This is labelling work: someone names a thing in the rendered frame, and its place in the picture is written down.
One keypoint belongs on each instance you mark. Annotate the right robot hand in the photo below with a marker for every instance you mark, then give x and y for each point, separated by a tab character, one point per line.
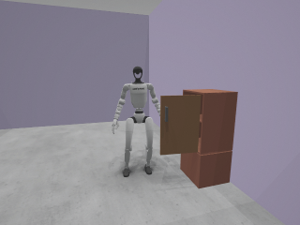
113	125

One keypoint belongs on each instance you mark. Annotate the robot left forearm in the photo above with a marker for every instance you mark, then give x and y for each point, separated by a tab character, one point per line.
157	105

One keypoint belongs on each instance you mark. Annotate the right robot upper arm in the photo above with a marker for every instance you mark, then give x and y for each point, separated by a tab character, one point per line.
124	93

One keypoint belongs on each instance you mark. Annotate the robot right foot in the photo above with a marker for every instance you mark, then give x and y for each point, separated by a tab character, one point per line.
126	172

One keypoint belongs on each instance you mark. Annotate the robot right forearm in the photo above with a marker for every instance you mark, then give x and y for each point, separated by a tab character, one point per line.
118	110

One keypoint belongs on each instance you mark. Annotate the left robot upper arm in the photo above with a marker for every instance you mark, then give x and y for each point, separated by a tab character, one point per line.
152	92

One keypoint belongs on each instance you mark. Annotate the left robot thigh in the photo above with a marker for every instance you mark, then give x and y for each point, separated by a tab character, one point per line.
149	129

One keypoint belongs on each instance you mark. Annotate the cupboard door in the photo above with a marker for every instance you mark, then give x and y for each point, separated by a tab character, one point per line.
180	135

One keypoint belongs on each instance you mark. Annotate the handle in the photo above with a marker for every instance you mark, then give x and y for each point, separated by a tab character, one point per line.
166	113

